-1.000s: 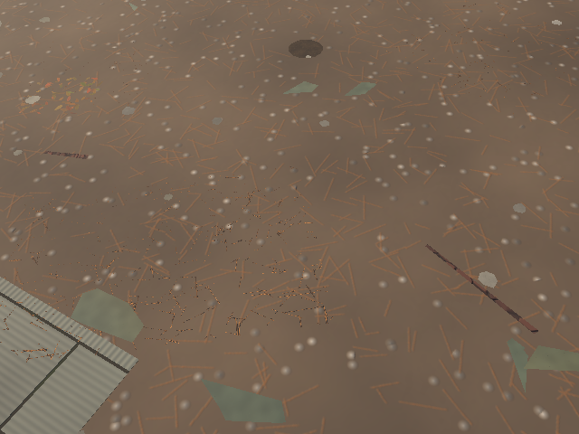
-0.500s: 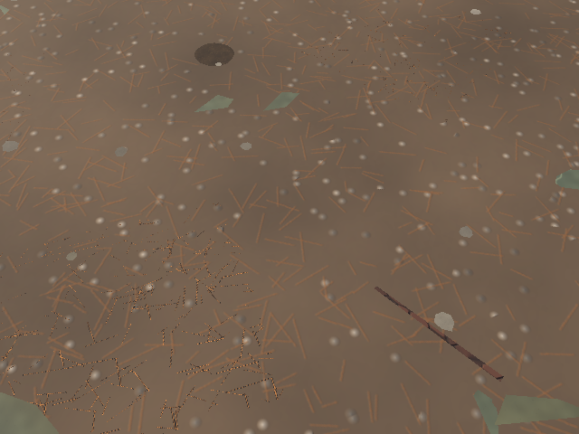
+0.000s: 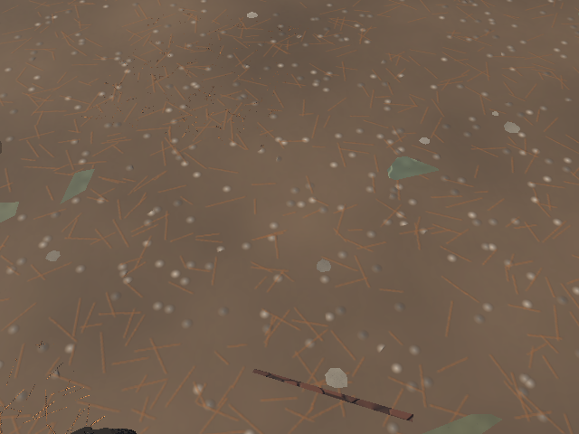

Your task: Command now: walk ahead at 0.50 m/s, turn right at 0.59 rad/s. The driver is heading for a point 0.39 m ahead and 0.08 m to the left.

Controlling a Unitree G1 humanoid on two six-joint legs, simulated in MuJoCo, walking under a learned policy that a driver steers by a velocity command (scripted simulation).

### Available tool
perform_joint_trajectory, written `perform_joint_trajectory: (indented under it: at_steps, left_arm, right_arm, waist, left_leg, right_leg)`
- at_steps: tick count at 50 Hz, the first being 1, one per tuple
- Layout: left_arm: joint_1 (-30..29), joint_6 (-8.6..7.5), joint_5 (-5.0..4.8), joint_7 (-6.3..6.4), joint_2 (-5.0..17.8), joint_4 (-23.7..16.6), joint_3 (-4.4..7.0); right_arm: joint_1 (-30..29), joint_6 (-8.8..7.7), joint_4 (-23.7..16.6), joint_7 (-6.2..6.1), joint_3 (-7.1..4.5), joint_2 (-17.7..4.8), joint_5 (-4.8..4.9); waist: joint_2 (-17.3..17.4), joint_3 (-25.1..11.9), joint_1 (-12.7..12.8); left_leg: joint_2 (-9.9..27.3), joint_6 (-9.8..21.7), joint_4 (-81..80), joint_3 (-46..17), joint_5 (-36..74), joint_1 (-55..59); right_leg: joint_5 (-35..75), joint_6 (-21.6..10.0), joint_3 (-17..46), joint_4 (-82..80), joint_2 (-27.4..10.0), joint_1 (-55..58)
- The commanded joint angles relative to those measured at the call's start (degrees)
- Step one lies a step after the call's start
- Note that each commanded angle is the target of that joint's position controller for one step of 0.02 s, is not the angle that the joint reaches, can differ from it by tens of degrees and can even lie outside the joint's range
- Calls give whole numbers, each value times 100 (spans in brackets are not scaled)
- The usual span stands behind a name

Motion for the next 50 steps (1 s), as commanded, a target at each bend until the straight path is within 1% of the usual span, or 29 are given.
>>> perform_joint_trajectory:
  at_steps: [1,2,3,5,6,8,12,17,20,21,22,23,24,25,26,27,28,29,31,35,38,40,41,42,43,44,45,47,50]
  left_arm:
    - [1590,37,-165,200,1206,211,423]
    - [1332,-5,-158,218,987,205,362]
    - [1141,-46,-194,230,842,190,311]
    - [1124,-161,-215,195,765,182,274]
    - [1191,-211,-212,183,767,238,269]
    - [1423,-274,-190,171,739,367,247]
    - [1822,-346,-178,154,713,579,202]
    - [2074,-347,-122,253,608,855,87]
    - [1935,-321,-103,338,710,966,72]
    - [1843,-319,-107,361,769,986,83]
    - [1711,-321,-165,360,823,1004,86]
    - [1754,-378,-230,368,666,852,21]
    - [2947,-341,-465,339,13,995,-107]
    - [2607,-212,-290,399,581,1207,12]
    - [2161,-177,-232,384,537,1103,23]
    - [1884,-144,-142,368,475,1092,-6]
    - [1732,-67,-91,341,414,1101,-10]
    - [1864,32,-31,311,338,1170,-26]
    - [2065,160,-54,295,134,1337,-80]
    - [1706,292,-72,391,95,1443,-123]
    - [1505,303,-88,413,126,1524,-127]
    - [1607,246,-64,425,16,1670,-162]
    - [1594,198,-33,439,43,1693,-179]
    - [1642,129,13,461,175,1708,-180]
    - [1382,97,-84,465,386,1739,-141]
    - [1243,40,-133,443,170,1763,-195]
    - [1183,-19,-155,435,117,1785,-217]
    - [1194,-61,-181,459,153,1853,-199]
    - [1434,-47,-174,465,27,1999,-207]
  right_arm:
    - [-662,-259,-944,45,-120,-746,46]
    - [-565,-242,-856,35,-125,-718,8]
    - [-431,-145,-839,38,-120,-700,-98]
    - [-282,48,-810,80,-118,-626,-188]
    - [-235,103,-782,112,-104,-545,-174]
    - [-504,131,-819,160,-71,-434,-148]
    - [-1339,114,-996,196,-54,-440,-70]
    - [-1799,24,-1064,203,24,-283,-36]
    - [-1275,-40,-855,144,-30,-438,-82]
    - [-746,-86,-644,98,-72,-530,-92]
    - [-145,-175,-435,49,-91,-560,-124]
    - [517,-237,-268,-24,-156,-914,-201]
    - [544,-175,-223,-9,-264,-1338,-135]
    - [540,-128,-280,56,-194,-946,167]
    - [-52,-108,-337,44,-137,-781,188]
    - [-566,-75,-405,22,-29,-424,149]
    - [-780,-65,-395,-16,47,-253,135]
    - [-857,-43,-328,-48,77,-216,125]
    - [-914,-39,-242,-45,80,-303,40]
    - [-764,34,-42,-33,32,-508,-13]
    - [-829,166,47,-41,-2,-556,7]
    - [-931,238,88,-63,15,-483,62]
    - [-834,251,149,-69,31,-408,60]
    - [-748,254,178,-62,40,-325,57]
    - [-524,271,223,-39,48,-177,132]
    - [-532,279,357,-32,60,-165,110]
    - [-477,269,425,-33,50,-174,85]
    - [-410,241,560,-43,32,-265,55]
    - [-432,201,716,-72,70,-170,59]
  waist:
    - [-117,-887,728]
    - [75,-566,447]
    - [21,-489,232]
    - [-48,-617,89]
    - [-54,-629,48]
    - [-147,-465,144]
    - [-290,-209,476]
    - [-310,-101,641]
    - [-474,-272,374]
    - [-465,-456,157]
    - [-293,-680,-190]
    - [140,-1319,-347]
    - [1551,-2353,175]
    - [432,-2550,-63]
    - [355,-1741,116]
    - [166,-1139,241]
    - [234,-775,347]
    - [385,-687,481]
    - [490,-765,597]
    - [664,-782,414]
    - [673,-550,371]
    - [464,-357,471]
    - [283,-226,462]
    - [26,-132,390]
    - [-612,101,87]
    - [-647,73,90]
    - [-616,-20,35]
    - [-466,-118,38]
    - [-168,-130,166]
  left_leg:
    - [46,56,1601,-914,626,-3392]
    - [194,43,1098,-929,734,-3008]
    - [247,-25,826,-958,730,-2621]
    - [215,-139,523,-904,726,-2259]
    - [209,-163,327,-833,877,-2265]
    - [257,-169,-176,-716,1405,-2400]
    - [274,-30,-1224,-660,2368,-2778]
    - [-175,232,-2320,-375,2739,-2191]
    - [-551,462,-2735,-375,2212,-1471]
    - [-694,559,-3044,-391,2197,-1006]
    - [-613,660,-3744,-458,3084,-232]
    - [363,875,-3401,-1269,5540,1169]
    - [2140,2131,-2947,-3137,8465,2819]
    - [1922,2216,-3230,-3242,8209,2348]
    - [1675,2057,-3619,-2696,7143,1602]
    - [1385,1812,-3955,-2335,6194,899]
    - [1146,1591,-4216,-1983,5739,332]
    - [922,1424,-4384,-1697,5390,-174]
    - [688,1317,-4474,-1341,5036,-586]
    - [608,1238,-4689,-1447,2720,-701]
    - [601,1123,-4921,-1719,722,-1033]
    - [528,903,-4874,-1762,22,-1378]
    - [462,690,-4841,-1776,-203,-1504]
    - [305,493,-4604,-1699,-51,-1484]
    - [-157,366,-4467,-1273,489,-1088]
    - [-239,321,-4199,-1133,1158,-238]
    - [-179,333,-4099,-1156,1499,211]
    - [-69,375,-4117,-1242,1669,293]
    - [-17,379,-4238,-1282,1664,-64]
  right_leg:
    - [1057,-1246,3221,-1938,-2066,3395]
    - [1594,-999,2722,-2011,-1722,2738]
    - [1954,-904,2400,-2094,-1467,2265]
    - [2339,-903,2149,-2188,-1248,1910]
    - [2344,-884,1965,-2286,-1201,1850]
    - [2209,-760,1737,-2551,-1145,1761]
    - [2313,-398,1386,-2733,-1124,2209]
    - [4187,-78,791,-2300,-1156,2543]
    - [5248,34,883,-1562,-1265,2826]
    - [5490,98,915,-1012,-1218,2929]
    - [5045,209,786,-157,-1021,2776]
    - [3152,344,679,1086,-741,1907]
    - [-2148,601,458,3137,203,429]
    - [-2310,595,1112,3471,236,366]
    - [-1981,624,1188,3498,11,165]
    - [-1727,645,1109,3140,-198,141]
    - [-1562,694,1077,2756,-356,313]
    - [-1375,755,954,2430,-405,756]
    - [-1270,834,721,1841,-348,1266]
    - [-1119,860,534,626,-421,1408]
    - [-798,791,455,53,-433,1556]
    - [-362,680,409,-740,-437,1979]
    - [-162,609,659,-1232,-595,2096]
    - [-259,518,1164,-1671,-998,2039]
    - [-832,373,1550,-1910,-1181,1230]
    - [-1237,405,1626,-2214,-1229,608]
    - [-1215,503,1545,-2313,-1162,421]
    - [-753,590,1320,-2212,-984,696]
    - [-214,530,1182,-1996,-925,1227]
